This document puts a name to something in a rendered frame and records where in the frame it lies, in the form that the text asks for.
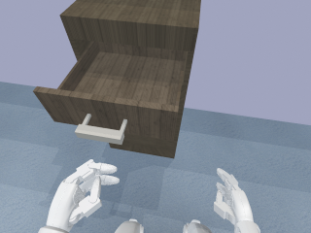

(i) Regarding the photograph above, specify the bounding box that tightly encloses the left robot thigh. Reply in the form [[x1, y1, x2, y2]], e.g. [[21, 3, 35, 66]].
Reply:
[[115, 220, 144, 233]]

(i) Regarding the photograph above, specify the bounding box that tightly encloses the robot left hand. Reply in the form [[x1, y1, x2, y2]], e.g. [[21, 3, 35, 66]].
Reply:
[[46, 159, 120, 232]]

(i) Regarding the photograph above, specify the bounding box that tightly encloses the robot right forearm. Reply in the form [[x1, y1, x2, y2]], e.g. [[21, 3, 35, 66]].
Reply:
[[234, 220, 260, 233]]

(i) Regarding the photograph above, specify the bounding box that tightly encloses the cabinet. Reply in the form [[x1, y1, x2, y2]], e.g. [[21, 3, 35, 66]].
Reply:
[[59, 0, 201, 159]]

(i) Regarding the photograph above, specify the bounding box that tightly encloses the robot thigh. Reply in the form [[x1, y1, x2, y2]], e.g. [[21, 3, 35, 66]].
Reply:
[[183, 222, 212, 233], [115, 220, 144, 233]]

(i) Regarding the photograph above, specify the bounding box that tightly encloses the right robot thigh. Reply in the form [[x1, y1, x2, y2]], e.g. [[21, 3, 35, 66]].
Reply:
[[183, 222, 212, 233]]

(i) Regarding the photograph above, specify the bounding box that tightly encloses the handle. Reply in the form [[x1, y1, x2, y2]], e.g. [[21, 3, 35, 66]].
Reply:
[[75, 114, 127, 145]]

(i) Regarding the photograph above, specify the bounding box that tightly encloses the robot right hand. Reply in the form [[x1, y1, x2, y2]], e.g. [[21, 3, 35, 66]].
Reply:
[[214, 168, 254, 226]]

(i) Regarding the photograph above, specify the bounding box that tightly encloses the drawer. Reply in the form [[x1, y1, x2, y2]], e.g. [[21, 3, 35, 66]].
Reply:
[[33, 41, 187, 141]]

